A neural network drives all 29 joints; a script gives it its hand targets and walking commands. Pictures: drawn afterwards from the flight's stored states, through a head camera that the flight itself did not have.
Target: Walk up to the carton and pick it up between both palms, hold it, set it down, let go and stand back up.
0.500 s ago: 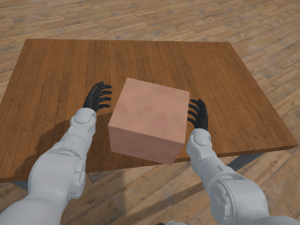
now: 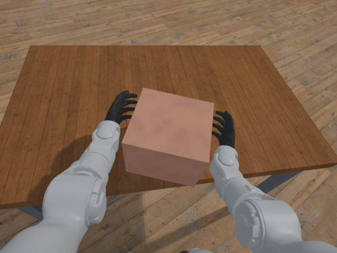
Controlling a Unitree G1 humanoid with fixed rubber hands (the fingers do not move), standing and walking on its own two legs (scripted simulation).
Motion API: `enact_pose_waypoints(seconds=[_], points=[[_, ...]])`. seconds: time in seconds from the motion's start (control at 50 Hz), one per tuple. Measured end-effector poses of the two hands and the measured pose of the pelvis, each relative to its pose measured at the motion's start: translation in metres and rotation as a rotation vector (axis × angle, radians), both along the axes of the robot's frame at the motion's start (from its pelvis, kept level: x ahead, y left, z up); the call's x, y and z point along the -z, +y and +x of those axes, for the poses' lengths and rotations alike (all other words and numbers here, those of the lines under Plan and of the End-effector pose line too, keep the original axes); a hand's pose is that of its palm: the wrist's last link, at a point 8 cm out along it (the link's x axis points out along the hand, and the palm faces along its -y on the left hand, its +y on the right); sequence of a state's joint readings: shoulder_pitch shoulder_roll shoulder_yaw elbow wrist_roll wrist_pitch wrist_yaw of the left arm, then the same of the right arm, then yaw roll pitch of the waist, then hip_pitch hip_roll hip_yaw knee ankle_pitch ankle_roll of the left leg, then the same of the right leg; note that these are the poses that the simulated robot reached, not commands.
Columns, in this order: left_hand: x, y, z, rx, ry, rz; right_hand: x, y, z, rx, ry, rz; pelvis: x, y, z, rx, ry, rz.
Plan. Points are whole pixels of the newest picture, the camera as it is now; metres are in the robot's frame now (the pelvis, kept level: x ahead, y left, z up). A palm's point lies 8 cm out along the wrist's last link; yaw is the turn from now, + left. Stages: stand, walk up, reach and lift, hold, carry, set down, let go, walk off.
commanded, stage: reach and lift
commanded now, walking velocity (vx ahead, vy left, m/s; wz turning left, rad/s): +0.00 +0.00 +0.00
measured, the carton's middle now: (169, 138) +0.41 -0.04 -0.02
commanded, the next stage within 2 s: none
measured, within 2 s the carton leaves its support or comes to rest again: leaves its support in 2.00 s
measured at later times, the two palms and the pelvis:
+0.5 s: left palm (115, 117) +0.45 +0.10 +0.03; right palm (224, 144) +0.35 -0.17 +0.02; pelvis +0.01 +0.00 +0.01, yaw +1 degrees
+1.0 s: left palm (114, 117) +0.45 +0.10 +0.04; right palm (224, 145) +0.35 -0.17 +0.02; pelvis +0.02 -0.01 +0.02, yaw +1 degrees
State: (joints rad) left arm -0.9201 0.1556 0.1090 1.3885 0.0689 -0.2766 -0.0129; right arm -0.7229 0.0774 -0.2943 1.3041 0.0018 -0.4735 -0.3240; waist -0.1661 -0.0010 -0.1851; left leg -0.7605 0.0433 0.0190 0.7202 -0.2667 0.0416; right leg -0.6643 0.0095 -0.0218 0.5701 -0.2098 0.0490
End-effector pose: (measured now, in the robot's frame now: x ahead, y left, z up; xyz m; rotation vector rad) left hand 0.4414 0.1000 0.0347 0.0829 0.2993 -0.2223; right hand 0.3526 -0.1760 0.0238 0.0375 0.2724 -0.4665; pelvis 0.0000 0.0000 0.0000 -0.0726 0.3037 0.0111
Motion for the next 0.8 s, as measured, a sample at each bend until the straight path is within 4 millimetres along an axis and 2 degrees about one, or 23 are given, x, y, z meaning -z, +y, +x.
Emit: enact_pose_waypoints(seconds=[0.22,0.8], points=[[-0.001,0.000,0.007,0.024,-0.001,0.043,0.003,0.001,0.000,0.018,-0.013,0.000,-0.001,-0.008,0.001,-0.016,0.012,-0.002],[0.000,-0.001,0.009,0.044,-0.013,0.052,0.006,0.003,-0.003,0.016,-0.042,-0.032,-0.012,-0.003,0.014,-0.015,0.008,-0.001]])
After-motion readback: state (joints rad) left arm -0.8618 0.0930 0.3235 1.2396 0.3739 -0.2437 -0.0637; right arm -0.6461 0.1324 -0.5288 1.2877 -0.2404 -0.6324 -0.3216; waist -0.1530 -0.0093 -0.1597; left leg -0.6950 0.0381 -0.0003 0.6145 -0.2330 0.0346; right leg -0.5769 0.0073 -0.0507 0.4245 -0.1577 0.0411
